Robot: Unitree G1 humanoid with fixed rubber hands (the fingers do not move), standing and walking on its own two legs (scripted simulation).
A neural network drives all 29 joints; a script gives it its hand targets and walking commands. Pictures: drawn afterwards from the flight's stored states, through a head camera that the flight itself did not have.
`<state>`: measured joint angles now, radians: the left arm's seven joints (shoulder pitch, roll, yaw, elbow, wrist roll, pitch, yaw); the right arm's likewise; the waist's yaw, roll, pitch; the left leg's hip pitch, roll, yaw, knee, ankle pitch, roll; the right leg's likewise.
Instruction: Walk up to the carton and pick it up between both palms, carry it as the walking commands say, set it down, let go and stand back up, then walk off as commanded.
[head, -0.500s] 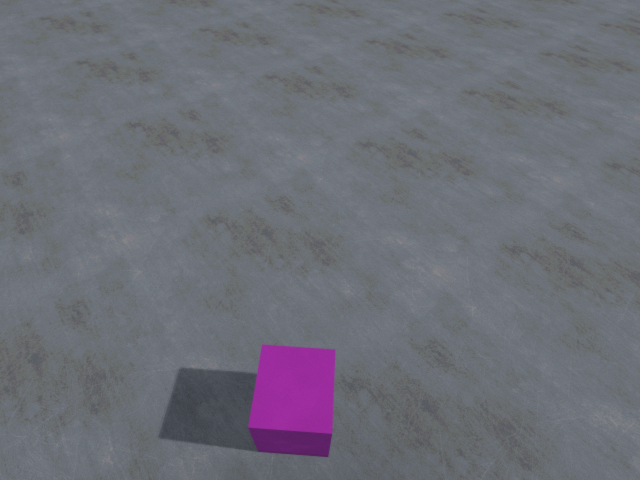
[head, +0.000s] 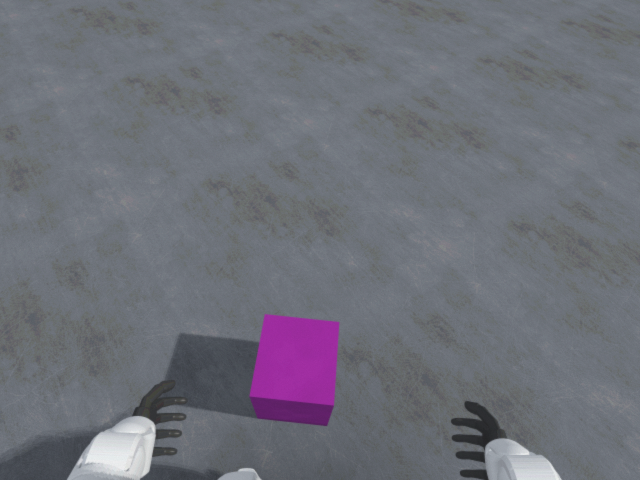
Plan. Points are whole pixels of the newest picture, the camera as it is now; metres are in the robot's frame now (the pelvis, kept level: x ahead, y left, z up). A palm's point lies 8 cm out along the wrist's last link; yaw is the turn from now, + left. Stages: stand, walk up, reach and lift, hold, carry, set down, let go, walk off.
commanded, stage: reach and lift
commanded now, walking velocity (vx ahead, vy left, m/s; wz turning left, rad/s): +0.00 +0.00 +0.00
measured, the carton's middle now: (297, 372) +0.43 +0.05 -0.63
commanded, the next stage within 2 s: none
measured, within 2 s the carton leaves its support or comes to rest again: neither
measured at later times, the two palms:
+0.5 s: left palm (160, 433) +0.19 +0.22 -0.15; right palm (453, 448) +0.19 -0.19 -0.14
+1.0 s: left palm (197, 338) +0.34 +0.21 -0.18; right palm (416, 358) +0.33 -0.16 -0.18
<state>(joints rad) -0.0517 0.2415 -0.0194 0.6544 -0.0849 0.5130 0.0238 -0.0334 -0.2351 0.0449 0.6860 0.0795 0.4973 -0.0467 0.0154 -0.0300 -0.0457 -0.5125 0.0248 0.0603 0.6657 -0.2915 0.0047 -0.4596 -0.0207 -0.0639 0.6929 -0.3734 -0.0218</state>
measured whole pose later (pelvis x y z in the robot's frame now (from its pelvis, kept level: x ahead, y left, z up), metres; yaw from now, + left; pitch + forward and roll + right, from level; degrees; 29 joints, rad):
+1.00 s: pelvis -0.08 +0.03 -0.08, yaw -2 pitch +30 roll -1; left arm -0.80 0.20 0.20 0.84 -0.01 0.30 0.04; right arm -0.77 -0.11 -0.22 0.79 0.01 0.29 -0.11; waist 0.00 0.00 -0.01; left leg -1.30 0.03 0.05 1.06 -0.28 0.04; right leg -1.25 -0.02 -0.03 1.08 -0.36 0.01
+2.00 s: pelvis -0.09 +0.02 -0.22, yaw -3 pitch +49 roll -3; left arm -1.23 0.37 0.26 0.97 -0.04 0.13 -0.01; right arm -1.14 -0.16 -0.28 0.80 0.04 0.15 -0.16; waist 0.00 -0.01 -0.04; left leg -2.02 0.05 0.02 1.59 -0.43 0.03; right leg -1.95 -0.01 -0.05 1.62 -0.52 0.00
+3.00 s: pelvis -0.12 +0.02 -0.39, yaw -4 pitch +34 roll -2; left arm -1.55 0.47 -0.02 1.23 -0.31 0.03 0.09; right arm -1.50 -0.30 -0.04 1.13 0.29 0.05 -0.19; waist 0.01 -0.04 0.45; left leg -2.28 0.08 0.01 2.19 -0.50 0.06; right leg -2.20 -0.01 -0.04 2.23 -0.62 0.00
